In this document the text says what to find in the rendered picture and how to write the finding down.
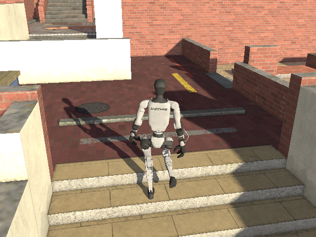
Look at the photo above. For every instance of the robot left thigh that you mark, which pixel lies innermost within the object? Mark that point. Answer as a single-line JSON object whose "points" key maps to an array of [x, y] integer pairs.
{"points": [[145, 146]]}

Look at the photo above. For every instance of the robot right upper arm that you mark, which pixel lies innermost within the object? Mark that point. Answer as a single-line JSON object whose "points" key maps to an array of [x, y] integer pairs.
{"points": [[176, 113]]}

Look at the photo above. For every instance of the right robot forearm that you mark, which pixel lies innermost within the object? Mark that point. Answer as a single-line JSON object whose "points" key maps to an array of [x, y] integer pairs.
{"points": [[180, 135]]}

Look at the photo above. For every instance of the left robot forearm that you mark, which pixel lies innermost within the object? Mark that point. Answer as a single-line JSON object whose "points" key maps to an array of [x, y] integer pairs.
{"points": [[134, 129]]}

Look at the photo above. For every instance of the robot thigh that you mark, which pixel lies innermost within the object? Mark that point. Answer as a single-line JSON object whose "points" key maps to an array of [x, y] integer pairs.
{"points": [[168, 144], [145, 146]]}

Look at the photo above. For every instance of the robot left hand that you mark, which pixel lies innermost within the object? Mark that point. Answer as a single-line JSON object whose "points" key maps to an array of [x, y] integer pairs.
{"points": [[136, 137]]}

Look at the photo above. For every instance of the robot right thigh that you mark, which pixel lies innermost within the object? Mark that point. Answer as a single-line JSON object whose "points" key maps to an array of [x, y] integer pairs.
{"points": [[168, 144]]}

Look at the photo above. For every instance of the robot right hand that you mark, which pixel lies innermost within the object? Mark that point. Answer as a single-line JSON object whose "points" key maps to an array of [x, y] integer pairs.
{"points": [[182, 150]]}

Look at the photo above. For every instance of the robot left upper arm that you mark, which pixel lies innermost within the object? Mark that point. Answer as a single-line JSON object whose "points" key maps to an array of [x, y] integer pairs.
{"points": [[140, 112]]}

